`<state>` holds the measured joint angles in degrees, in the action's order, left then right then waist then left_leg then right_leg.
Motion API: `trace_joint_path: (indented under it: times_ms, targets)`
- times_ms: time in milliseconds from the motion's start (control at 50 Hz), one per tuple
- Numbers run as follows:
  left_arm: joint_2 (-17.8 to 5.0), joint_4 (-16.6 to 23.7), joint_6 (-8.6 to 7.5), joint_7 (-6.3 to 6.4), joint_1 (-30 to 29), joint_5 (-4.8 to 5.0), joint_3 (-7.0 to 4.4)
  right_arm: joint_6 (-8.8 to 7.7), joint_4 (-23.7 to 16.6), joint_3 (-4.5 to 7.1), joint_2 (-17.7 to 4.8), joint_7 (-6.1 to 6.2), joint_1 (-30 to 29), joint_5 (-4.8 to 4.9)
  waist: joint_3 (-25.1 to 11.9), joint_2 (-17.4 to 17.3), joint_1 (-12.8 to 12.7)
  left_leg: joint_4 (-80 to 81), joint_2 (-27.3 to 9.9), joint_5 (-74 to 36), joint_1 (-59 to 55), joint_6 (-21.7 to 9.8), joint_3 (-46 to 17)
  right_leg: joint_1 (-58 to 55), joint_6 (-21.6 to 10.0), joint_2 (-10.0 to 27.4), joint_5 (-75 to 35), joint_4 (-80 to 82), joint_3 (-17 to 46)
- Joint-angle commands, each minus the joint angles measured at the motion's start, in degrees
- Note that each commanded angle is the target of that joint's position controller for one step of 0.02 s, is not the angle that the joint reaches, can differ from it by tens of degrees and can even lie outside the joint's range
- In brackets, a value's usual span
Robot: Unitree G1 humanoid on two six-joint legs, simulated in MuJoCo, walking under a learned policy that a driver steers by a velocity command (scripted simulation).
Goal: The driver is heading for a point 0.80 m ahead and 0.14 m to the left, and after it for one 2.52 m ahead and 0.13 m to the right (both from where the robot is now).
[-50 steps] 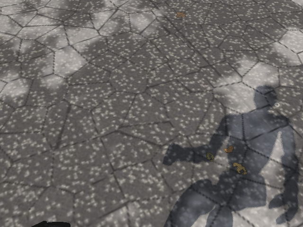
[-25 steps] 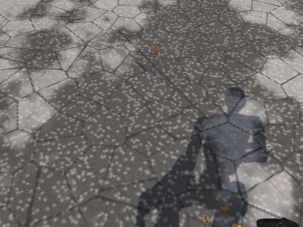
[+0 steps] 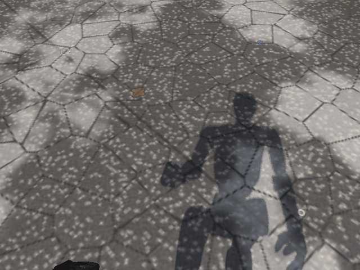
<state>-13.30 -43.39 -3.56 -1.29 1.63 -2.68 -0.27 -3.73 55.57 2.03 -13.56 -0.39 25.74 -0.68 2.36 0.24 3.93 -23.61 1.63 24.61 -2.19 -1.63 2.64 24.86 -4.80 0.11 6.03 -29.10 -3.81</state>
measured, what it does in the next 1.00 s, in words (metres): walks ahead: left foot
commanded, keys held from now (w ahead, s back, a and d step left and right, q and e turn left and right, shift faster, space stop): w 0.96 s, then w+q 0.04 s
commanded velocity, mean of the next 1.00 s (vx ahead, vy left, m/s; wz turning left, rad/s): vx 0.50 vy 0.00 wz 0.00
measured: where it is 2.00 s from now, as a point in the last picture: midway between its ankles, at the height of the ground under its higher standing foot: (176, 194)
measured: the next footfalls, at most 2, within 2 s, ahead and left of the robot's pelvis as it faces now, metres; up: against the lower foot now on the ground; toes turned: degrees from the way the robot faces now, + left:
left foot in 0.54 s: +0.45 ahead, +0.10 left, +0.00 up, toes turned +5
right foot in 1.08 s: +0.75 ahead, -0.08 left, +0.00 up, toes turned -2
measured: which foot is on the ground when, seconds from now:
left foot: down 0.00-0.00, up 0.02-0.52, down 0.54-1.00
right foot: down 0.00-0.56, up 0.58-1.00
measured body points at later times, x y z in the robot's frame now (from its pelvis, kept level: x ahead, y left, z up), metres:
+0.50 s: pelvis +0.26 +0.00 +0.01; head +0.29 +0.01 +0.45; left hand +0.18 +0.25 -0.14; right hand +0.46 -0.22 -0.10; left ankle +0.40 +0.10 -0.71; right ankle +0.11 -0.08 -0.73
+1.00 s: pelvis +0.52 +0.02 +0.01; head +0.55 +0.02 +0.46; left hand +0.70 +0.24 -0.11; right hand +0.45 -0.21 -0.13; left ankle +0.41 +0.10 -0.73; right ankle +0.69 -0.10 -0.70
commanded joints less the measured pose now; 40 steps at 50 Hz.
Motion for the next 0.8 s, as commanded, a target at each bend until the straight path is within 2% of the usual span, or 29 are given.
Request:
trace_joint_path:
  times_ms: [20, 40, 60, 80, 120, 180, 220, 280, 340, 420, 460, 480, 500, 520, 540, 560, 580, 600, 620, 640, 660, 680, 740, 800]
  targets:
    - [-17.28, -4.41, -0.34, 1.59, 26.14, -0.90, -5.45, -0.52, -5.46, -0.02, -1.49, 0.06, 5.05, 1.57, -19.38, 16.95, -9.60, -43.77, 2.23, 4.00, 33.64, -2.14, 1.56, -43.82, -13.04, 25.01, 11.09, 11.05, 39.29]
    - [-13.30, -4.01, 0.20, 1.31, 22.61, 1.31, -4.80, 0.03, -4.54, 1.71, -8.42, 0.63, 0.55, -0.24, -13.95, 6.13, -9.46, -47.55, -0.55, 4.13, 38.99, -3.00, -5.39, -38.86, -11.62, 22.27, 12.88, 12.87, 39.09]
    - [-10.35, -3.55, 0.12, 1.16, 17.52, 1.68, -3.95, -0.25, -5.65, 1.83, -7.76, 0.21, -3.04, -0.10, -6.93, 4.37, -7.36, -46.49, -2.88, -1.11, 39.74, -3.33, -5.95, -31.80, -10.29, 19.81, 9.49, 13.78, 30.39]
    - [-7.78, -3.62, -0.29, 0.91, 14.94, 1.45, -3.33, -0.42, -5.78, 1.45, -6.37, -0.08, -4.62, 0.13, -3.96, 2.78, -5.96, -43.61, -4.69, -4.60, 37.80, -3.12, -5.68, -26.08, -8.93, 17.13, 3.47, 15.75, 24.70]
    - [-5.61, -4.67, -1.04, 1.15, 13.52, 1.76, -2.72, 0.82, -4.88, 1.23, -5.00, -0.64, -3.76, -1.04, -1.95, 4.43, -3.22, -39.51, -6.48, -6.98, 32.96, -1.79, -4.86, -19.48, -6.45, 12.91, -2.14, 18.43, 17.14]
    - [-6.53, -6.89, -2.22, 1.16, 16.45, 2.31, -3.01, 2.04, -5.08, 1.19, -3.98, -1.48, -5.59, -1.50, -1.40, 3.50, -2.37, -37.13, -6.84, -10.00, 33.44, -0.22, -3.36, -18.28, -7.25, 11.78, -7.19, 20.93, 13.44]
    - [-7.00, -8.18, -2.33, 1.18, 18.32, 2.41, -3.20, 2.30, -6.49, 1.13, -3.90, -1.72, -10.37, -1.56, 0.46, 3.02, -3.02, -33.86, -7.90, -13.94, 37.27, 0.77, -2.65, -18.69, -7.58, 11.39, -6.67, 22.85, 11.84]
    - [-6.41, -9.90, -2.05, 1.10, 20.94, 2.34, -3.00, 2.19, -8.57, 0.80, -3.54, -1.78, -17.22, -1.21, 2.20, 2.70, -4.34, -26.17, -8.28, -19.31, 40.18, 1.68, -1.47, -20.18, -7.21, 10.17, -8.81, 23.57, 9.33]
    - [-6.76, -11.53, -2.05, 1.12, 23.58, 2.19, -2.99, 1.92, -10.21, 0.13, -2.69, -1.75, -22.86, -0.90, 2.83, 2.92, -5.84, -18.16, -7.08, -23.28, 38.53, 1.38, 0.22, -21.81, -6.69, 9.78, -12.97, 23.07, 7.28]
    - [-7.15, -13.83, -1.75, 1.61, 26.68, 1.65, -3.01, 1.55, -12.06, -0.01, -3.39, -1.44, -27.80, -0.78, 3.76, 3.25, -7.02, -12.02, -5.61, -22.60, 38.03, -0.63, 1.07, -27.91, -6.47, 11.78, -18.05, 20.86, 6.88]
    - [-7.72, -14.55, -1.54, 1.99, 26.26, 1.40, -3.18, 1.17, -12.39, 0.21, -3.99, -1.26, -27.56, -0.80, 3.72, 3.36, -6.14, -9.82, -4.64, -19.15, 36.10, -2.28, 1.36, -30.63, -5.94, 12.91, -23.54, 18.22, 6.63]
    - [-8.10, -14.68, -1.49, 2.13, 25.29, 1.33, -3.26, 0.92, -11.94, 0.45, -4.33, -1.03, -25.66, -0.82, 2.82, 3.55, -4.92, -8.55, -3.43, -16.93, 32.54, -3.29, 1.95, -31.07, -5.30, 12.94, -30.08, 15.32, 5.91]
    - [-8.62, -14.83, -1.41, 2.22, 24.42, 1.26, -3.40, 0.62, -10.60, 0.91, -5.00, -0.64, -21.36, -0.91, 0.53, 3.83, -2.93, -7.35, -1.58, -14.97, 26.54, -4.35, 2.73, -31.00, -4.51, 12.53, -37.96, 10.03, 5.11]
    - [-8.67, -14.93, -1.16, 2.16, 23.45, 1.44, -3.39, 0.12, -7.66, 1.55, -5.78, -0.16, -12.83, -1.20, -3.77, 2.43, 0.86, -3.63, 0.21, -16.54, 16.34, -5.71, 3.73, -29.23, -3.46, 10.57, -41.02, 0.12, 3.25]
    - [-7.46, -14.14, -1.23, 2.10, 23.32, 1.74, -2.89, -0.46, -4.50, 2.69, -8.83, 0.52, -2.26, -2.27, -10.04, 0.00, 4.45, -3.20, -5.13, -15.49, 1.05, -8.08, -2.13, -19.85, -2.34, 8.03, -30.18, -13.57, 1.63]
    - [-1.80, -12.40, -1.30, 1.49, 28.78, 3.86, -1.64, -0.47, -3.74, 4.54, -15.71, 0.87, 4.35, -3.28, -18.21, -12.55, 3.41, 0.67, -22.74, -8.14, -16.00, -14.99, -29.00, 0.09, 0.69, -1.26, 0.17, -36.47, -2.15]
    - [-5.74, -13.28, -1.25, 1.55, 27.78, 2.29, -2.92, 0.30, -3.76, 4.30, -14.23, 0.23, 1.25, -0.95, -18.49, -9.93, 2.31, 7.93, -25.20, -8.68, -14.05, -16.48, -41.83, 7.31, -0.07, -4.38, 23.12, -44.48, 5.93]
    - [-6.67, -12.11, -1.08, 1.50, 23.24, 1.85, -3.50, 0.52, -4.58, 3.65, -11.64, 0.10, -5.60, 0.09, -8.82, -5.92, -0.67, 8.35, -23.08, -5.80, -5.73, -14.90, -32.17, 10.64, -0.63, -0.38, 18.68, -45.77, 7.64]
    - [-5.73, -11.48, -1.36, 1.16, 20.24, 1.78, -3.23, 0.23, -5.24, 2.62, -7.53, -0.16, -9.72, 0.06, -3.74, -2.68, -1.77, 10.72, -20.66, -8.36, 2.02, -13.48, -25.68, 9.91, -0.66, 1.89, 14.25, -42.68, 7.26]
    - [-4.41, -11.54, -1.07, 0.98, 19.30, 1.71, -3.17, -0.15, -4.98, 2.02, -5.47, -0.15, -11.42, -0.07, -1.00, -2.81, -3.38, 12.67, -17.71, -11.12, 6.90, -11.35, -20.36, 7.88, -0.51, 3.69, 11.92, -39.04, 6.75]
    - [-3.72, -11.76, -0.32, 0.75, 19.95, 0.84, -3.04, -0.51, -4.16, 1.53, -3.96, 0.02, -11.90, 0.10, 0.14, -4.11, -4.94, 13.97, -15.37, -14.64, 10.72, -9.76, -16.30, 5.06, 0.17, 4.74, 10.63, -36.31, 6.49]
    - [-2.80, -12.30, 0.39, 0.38, 20.74, 0.48, -2.90, -0.95, -3.47, 1.33, -3.55, 0.07, -11.03, -0.03, -0.33, -4.61, -5.52, 14.59, -14.44, -17.73, 12.14, -9.49, -13.92, 3.00, 0.74, 4.81, 9.74, -35.41, 5.93]
    - [-2.26, -11.13, 1.34, -0.25, 17.04, 0.53, -2.90, -2.02, -1.24, 1.72, -5.27, 0.07, -6.91, 0.24, 0.37, -3.65, -5.82, 16.49, -13.46, -22.99, 11.71, -10.38, -10.28, 6.20, 2.24, 5.68, 5.88, -32.04, 4.32]
    - [-2.54, -8.60, 1.58, -0.42, 9.21, 0.71, -2.84, -1.98, 0.15, 1.54, -5.12, 0.12, -3.61, 0.27, 2.58, -3.43, -4.24, 18.04, -12.46, -24.80, 9.26, -10.27, -8.16, 11.90, 3.70, 6.72, 0.09, -24.76, 2.98]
